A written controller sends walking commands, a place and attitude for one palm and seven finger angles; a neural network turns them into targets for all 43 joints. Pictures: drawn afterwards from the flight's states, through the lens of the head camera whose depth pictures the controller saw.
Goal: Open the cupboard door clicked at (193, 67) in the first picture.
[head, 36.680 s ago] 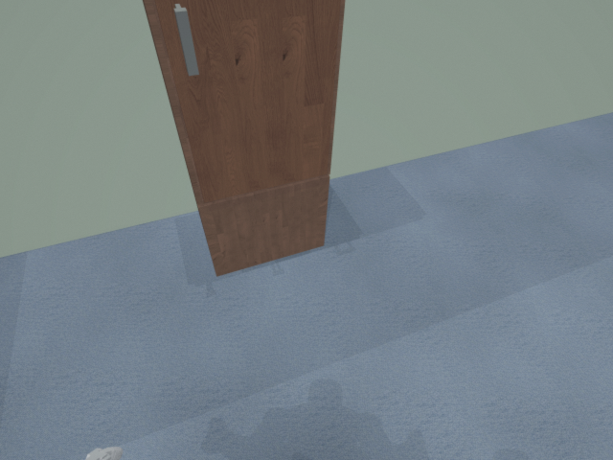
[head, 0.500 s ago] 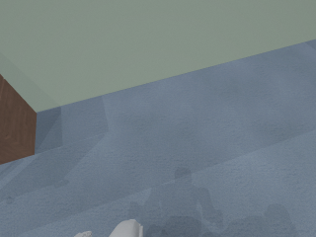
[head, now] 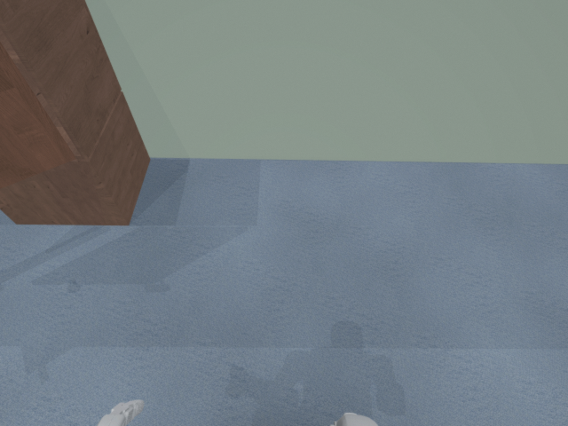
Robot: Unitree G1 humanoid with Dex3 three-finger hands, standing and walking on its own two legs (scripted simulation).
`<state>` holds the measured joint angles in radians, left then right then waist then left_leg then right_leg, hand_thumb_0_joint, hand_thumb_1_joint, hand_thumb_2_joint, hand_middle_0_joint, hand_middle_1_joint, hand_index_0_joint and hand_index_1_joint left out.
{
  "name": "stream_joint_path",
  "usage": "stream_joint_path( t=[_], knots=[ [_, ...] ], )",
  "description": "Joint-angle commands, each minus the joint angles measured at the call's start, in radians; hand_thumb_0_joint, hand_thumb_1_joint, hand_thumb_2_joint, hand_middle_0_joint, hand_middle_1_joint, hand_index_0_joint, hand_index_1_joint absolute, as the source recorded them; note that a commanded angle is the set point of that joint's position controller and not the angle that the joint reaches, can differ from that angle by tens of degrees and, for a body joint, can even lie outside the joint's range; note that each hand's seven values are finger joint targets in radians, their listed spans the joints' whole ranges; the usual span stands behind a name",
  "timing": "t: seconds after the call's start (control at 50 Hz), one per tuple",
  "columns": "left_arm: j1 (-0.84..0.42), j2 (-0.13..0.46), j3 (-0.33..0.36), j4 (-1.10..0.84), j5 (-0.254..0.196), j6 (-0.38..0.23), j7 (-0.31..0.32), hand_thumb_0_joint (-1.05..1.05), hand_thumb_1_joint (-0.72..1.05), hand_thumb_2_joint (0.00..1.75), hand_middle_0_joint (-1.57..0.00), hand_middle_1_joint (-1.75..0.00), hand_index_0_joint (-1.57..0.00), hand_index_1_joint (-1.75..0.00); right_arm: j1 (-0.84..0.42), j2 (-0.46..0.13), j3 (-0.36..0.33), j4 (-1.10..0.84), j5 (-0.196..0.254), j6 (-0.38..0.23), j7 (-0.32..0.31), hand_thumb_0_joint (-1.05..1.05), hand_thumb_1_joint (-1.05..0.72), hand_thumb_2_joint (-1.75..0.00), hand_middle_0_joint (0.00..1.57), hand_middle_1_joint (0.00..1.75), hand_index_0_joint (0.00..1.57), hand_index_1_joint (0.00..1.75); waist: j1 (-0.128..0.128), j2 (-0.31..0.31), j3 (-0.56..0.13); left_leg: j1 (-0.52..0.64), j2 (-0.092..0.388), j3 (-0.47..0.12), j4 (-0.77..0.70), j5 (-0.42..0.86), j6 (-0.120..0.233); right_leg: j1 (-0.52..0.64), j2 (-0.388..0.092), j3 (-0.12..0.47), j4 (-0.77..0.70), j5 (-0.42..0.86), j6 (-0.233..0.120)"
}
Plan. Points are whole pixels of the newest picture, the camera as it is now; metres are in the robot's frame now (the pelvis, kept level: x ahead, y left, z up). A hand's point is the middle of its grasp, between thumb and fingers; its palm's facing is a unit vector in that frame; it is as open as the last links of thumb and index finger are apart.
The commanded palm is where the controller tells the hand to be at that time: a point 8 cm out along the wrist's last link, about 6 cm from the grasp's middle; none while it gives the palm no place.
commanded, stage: turn to face it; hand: left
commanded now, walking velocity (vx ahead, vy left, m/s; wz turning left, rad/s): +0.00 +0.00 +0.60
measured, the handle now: out of the picture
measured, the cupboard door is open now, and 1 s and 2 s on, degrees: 36 36 36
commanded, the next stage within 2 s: take the last steps up to it in 1.06 s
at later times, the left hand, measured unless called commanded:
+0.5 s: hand out of the picture -0.01 +0.20 -0.19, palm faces +0.37 -0.90 -0.23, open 7.4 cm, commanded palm none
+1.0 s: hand out of the picture +0.04 +0.19 -0.16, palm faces +0.50 -0.83 -0.26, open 7.4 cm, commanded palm none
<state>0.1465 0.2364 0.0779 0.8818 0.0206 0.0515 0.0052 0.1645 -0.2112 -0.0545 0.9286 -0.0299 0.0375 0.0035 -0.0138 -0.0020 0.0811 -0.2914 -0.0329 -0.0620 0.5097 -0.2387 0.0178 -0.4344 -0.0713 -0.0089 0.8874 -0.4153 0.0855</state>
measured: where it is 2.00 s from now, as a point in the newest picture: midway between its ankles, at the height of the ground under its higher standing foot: outside the picture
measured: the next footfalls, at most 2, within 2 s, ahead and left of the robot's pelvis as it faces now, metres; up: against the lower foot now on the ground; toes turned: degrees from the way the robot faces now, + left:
right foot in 0.08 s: +0.05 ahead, -0.14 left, +0.00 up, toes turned +1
left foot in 0.48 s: +0.03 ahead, +0.11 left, +0.00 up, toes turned +25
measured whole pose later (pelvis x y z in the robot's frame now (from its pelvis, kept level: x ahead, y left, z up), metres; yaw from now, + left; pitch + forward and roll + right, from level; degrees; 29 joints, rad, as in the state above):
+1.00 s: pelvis +0.05 -0.02 -0.01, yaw +30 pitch +1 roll +1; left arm 0.17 0.17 0.05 0.92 0.02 0.01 0.01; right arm 0.22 -0.20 -0.06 0.99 -0.02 0.05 -0.01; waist -0.02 0.04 0.07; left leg -0.35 -0.05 -0.07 0.71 -0.42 -0.01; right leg -0.26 -0.03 -0.06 0.58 -0.34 -0.01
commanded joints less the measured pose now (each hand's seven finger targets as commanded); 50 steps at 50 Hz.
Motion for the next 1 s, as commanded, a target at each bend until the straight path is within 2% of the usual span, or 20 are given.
stream_joint_path(
  t=[0.0, 0.04, 0.06, 0.08, 0.1, 0.18, 0.34, 0.42, 0.44, 0.46, 0.48, 0.5, 0.56, 0.74, 0.88, 0.9, 0.92, 0.94, 0.96, 0.98],
  knots=[
    [0.071, 0.073, 0.013, -0.063, -0.006, -0.040, 0.009, 0.00, 0.90, 0.90, -0.20, -0.30, -0.20, -0.30, -0.024, -0.208, -0.065, -0.080, 0.005, -0.012, -0.013, 0.00, -0.90, -0.90, 0.20, 0.30, 0.20, 0.30, 0.018, 0.181, -0.131, 0.019, 0.209, -0.258, -0.081, 0.302, 0.128, 0.161, 0.062, -0.036, -0.239, 0.060, -0.007],
    [0.142, 0.111, 0.026, -0.047, -0.005, -0.058, 0.017, 0.00, 0.90, 0.90, -0.20, -0.30, -0.20, -0.30, -0.044, -0.167, -0.062, -0.090, 0.017, -0.013, -0.009, 0.00, -0.90, -0.90, 0.20, 0.30, 0.20, 0.30, 0.060, 0.077, -0.157, -0.113, 0.122, -0.215, 0.039, 0.183, 0.051, 0.382, -0.002, 0.014, -0.511, 0.216, -0.026],
    [0.167, 0.202, 0.046, -0.045, 0.011, -0.070, 0.027, 0.00, 0.90, 0.90, -0.20, -0.30, -0.20, -0.30, -0.020, -0.096, -0.056, -0.103, 0.027, -0.015, -0.004, 0.00, -0.90, -0.90, 0.20, 0.30, 0.20, 0.30, 0.067, -0.212, -0.174, -0.297, -0.019, -0.059, 0.265, -0.133, -0.027, 0.511, -0.265, 0.285, -0.612, 0.284, -0.110],
    [0.157, 0.237, 0.044, -0.050, 0.011, -0.068, 0.030, 0.00, 0.90, 0.90, -0.20, -0.30, -0.20, -0.30, -0.041, -0.114, -0.058, -0.114, 0.021, -0.014, -0.003, 0.00, -0.90, -0.90, 0.20, 0.30, 0.20, 0.30, 0.069, -0.290, -0.140, -0.326, -0.042, 0.005, 0.527, -0.401, -0.054, 0.403, -0.449, 0.410, -0.620, 0.419, -0.228],
    [0.113, 0.201, 0.036, -0.062, 0.005, -0.065, 0.035, 0.00, 0.90, 0.90, -0.20, -0.30, -0.20, -0.30, -0.028, -0.127, -0.063, -0.109, 0.017, -0.006, 0.002, 0.00, -0.90, -0.90, 0.20, 0.30, 0.20, 0.30, 0.045, -0.177, -0.109, -0.305, 0.009, -0.040, 0.654, -0.353, -0.045, 0.319, -0.435, 0.307, -0.603, 0.391, -0.262],
    [0.035, 0.105, 0.009, -0.066, -0.001, -0.071, 0.030, 0.00, 0.90, 0.90, -0.20, -0.30, -0.20, -0.30, -0.025, -0.092, -0.050, -0.056, 0.012, 0.020, 0.019, 0.00, -0.90, -0.90, 0.20, 0.30, 0.20, 0.30, -0.006, -0.219, -0.057, -0.304, 0.051, 0.033, 0.720, -0.190, -0.081, 0.304, -0.255, 0.018, -0.545, 0.596, -0.179],
    [0.161, 0.169, 0.037, -0.016, 0.012, -0.067, 0.025, 0.00, 0.90, 0.90, -0.20, -0.30, -0.20, -0.30, -0.127, -0.048, -0.023, -0.079, 0.021, 0.004, 0.031, 0.00, -0.90, -0.90, 0.20, 0.30, 0.20, 0.30, 0.064, -0.216, -0.100, -0.167, 0.030, 0.173, 0.254, -0.221, -0.068, 0.441, -0.292, -0.097, -0.432, 0.814, -0.168],
    [0.122, 0.182, 0.042, -0.019, -0.002, -0.063, 0.016, 0.00, 0.90, 0.90, -0.20, -0.30, -0.20, -0.30, -0.012, -0.094, -0.036, -0.060, 0.015, -0.008, 0.026, 0.00, -0.90, -0.90, 0.20, 0.30, 0.20, 0.30, -0.014, -0.170, -0.152, 0.089, 0.009, 0.197, -0.022, -0.007, -0.035, 0.324, -0.279, -0.181, -0.250, 0.744, -0.099],
    [0.110, 0.153, 0.037, -0.038, -0.011, -0.060, 0.010, 0.00, 0.90, 0.90, -0.20, -0.30, -0.20, -0.30, 0.060, -0.166, -0.055, -0.044, 0.010, -0.017, 0.021, 0.00, -0.90, -0.90, 0.20, 0.30, 0.20, 0.30, -0.056, -0.010, -0.218, 0.284, 0.119, 0.061, -0.078, 0.203, 0.016, 0.158, -0.228, -0.216, -0.073, 0.550, -0.049],
    [0.065, 0.070, 0.015, -0.085, -0.019, -0.055, 0.002, 0.00, 0.90, 0.90, -0.20, -0.30, -0.20, -0.30, 0.141, -0.288, -0.087, -0.034, 0.005, -0.022, 0.010, 0.00, -0.90, -0.90, 0.20, 0.30, 0.20, 0.30, -0.104, 0.334, -0.244, 0.419, 0.417, -0.353, -0.116, 0.635, 0.177, -0.143, -0.069, -0.204, 0.182, -0.215, 0.020],
    [0.005, 0.082, 0.011, -0.104, -0.006, -0.034, 0.014, 0.00, 0.90, 0.90, -0.20, -0.30, -0.20, -0.30, 0.179, -0.308, -0.087, -0.010, 0.012, -0.010, -0.001, 0.00, -0.90, -0.90, 0.20, 0.30, 0.20, 0.30, -0.109, 0.242, -0.269, 0.381, 0.459, -0.333, -0.106, 0.706, 0.240, -0.156, -0.064, -0.054, 0.280, -0.283, -0.003],
    [-0.016, 0.085, 0.011, -0.108, -0.004, -0.028, 0.018, 0.00, 0.90, 0.90, -0.20, -0.30, -0.20, -0.30, 0.146, -0.274, -0.077, -0.024, 0.009, -0.013, -0.006, 0.00, -0.90, -0.90, 0.20, 0.30, 0.20, 0.30, -0.090, 0.164, -0.219, 0.306, 0.431, -0.279, -0.123, 0.542, 0.231, -0.154, -0.080, -0.027, 0.299, -0.219, -0.010],
    [0.017, 0.081, 0.018, -0.045, 0.003, -0.018, 0.008, 0.00, 0.90, 0.90, -0.20, -0.30, -0.20, -0.30, 0.002, -0.204, -0.051, -0.060, 0.004, -0.022, -0.023, 0.00, -0.90, -0.90, 0.20, 0.30, 0.20, 0.30, -0.021, 0.177, -0.086, 0.112, 0.297, -0.190, -0.186, 0.298, 0.158, -0.128, -0.064, 0.012, 0.304, -0.025, -0.004],
    [0.024, 0.059, 0.008, -0.035, 0.001, -0.018, 0.005, 0.00, 0.90, 0.90, -0.20, -0.30, -0.20, -0.30, 0.050, -0.175, -0.038, -0.041, 0.003, -0.031, -0.023, 0.00, -0.90, -0.90, 0.20, 0.30, 0.20, 0.30, -0.011, 0.142, -0.097, 0.131, 0.261, -0.199, -0.195, 0.292, 0.165, -0.068, -0.014, -0.005, 0.088, 0.018, 0.010],
    [0.093, 0.041, 0.002, -0.013, -0.011, -0.044, 0.013, 0.00, 0.90, 0.90, -0.20, -0.30, -0.20, -0.30, 0.032, -0.160, -0.040, -0.032, 0.007, -0.022, -0.024, 0.00, -0.90, -0.90, 0.20, 0.30, 0.20, 0.30, 0.023, 0.148, -0.143, 0.054, 0.216, -0.215, -0.070, 0.397, 0.124, 0.219, 0.056, -0.048, -0.332, 0.129, -0.018],
    [0.132, 0.064, 0.008, 0.001, -0.009, -0.056, 0.017, 0.00, 0.90, 0.90, -0.20, -0.30, -0.20, -0.30, 0.017, -0.146, -0.038, -0.031, 0.015, -0.024, -0.020, 0.00, -0.90, -0.90, 0.20, 0.30, 0.20, 0.30, 0.046, 0.101, -0.156, -0.003, 0.176, -0.190, -0.017, 0.322, 0.082, 0.329, 0.033, -0.030, -0.470, 0.238, -0.023],
    [0.161, 0.119, 0.019, 0.009, 0.001, -0.068, 0.024, 0.00, 0.90, 0.90, -0.20, -0.30, -0.20, -0.30, 0.031, -0.094, -0.034, -0.036, 0.024, -0.026, -0.016, 0.00, -0.90, -0.90, 0.20, 0.30, 0.20, 0.30, 0.052, -0.065, -0.179, -0.135, 0.081, -0.090, 0.121, 0.114, 0.018, 0.464, -0.132, 0.132, -0.555, 0.332, -0.071],
    [0.173, 0.187, 0.031, 0.015, 0.008, -0.073, 0.028, 0.00, 0.90, 0.90, -0.20, -0.30, -0.20, -0.30, 0.025, -0.047, -0.024, -0.055, 0.024, -0.025, -0.013, 0.00, -0.90, -0.90, 0.20, 0.30, 0.20, 0.30, 0.056, -0.292, -0.137, -0.262, -0.049, 0.039, 0.336, -0.309, -0.042, 0.463, -0.357, 0.350, -0.587, 0.502, -0.196],
    [0.162, 0.181, 0.019, 0.010, 0.003, -0.072, 0.028, 0.00, 0.90, 0.90, -0.20, -0.30, -0.20, -0.30, 0.022, -0.087, -0.033, -0.044, 0.020, -0.011, -0.011, 0.00, -0.90, -0.90, 0.20, 0.30, 0.20, 0.30, 0.055, -0.223, -0.125, -0.228, -0.004, -0.012, 0.513, -0.381, -0.037, 0.332, -0.412, 0.325, -0.599, 0.473, -0.262],
    [0.100, 0.119, 0.013, 0.004, 0.003, -0.074, 0.033, 0.00, 0.90, 0.90, -0.20, -0.30, -0.20, -0.30, 0.017, -0.078, -0.038, -0.023, 0.012, -0.003, -0.009, 0.00, -0.90, -0.90, 0.20, 0.30, 0.20, 0.30, 0.022, -0.185, -0.066, -0.273, 0.015, -0.024, 0.606, -0.313, -0.040, 0.324, -0.334, 0.248, -0.592, 0.531, -0.259]
  ],
)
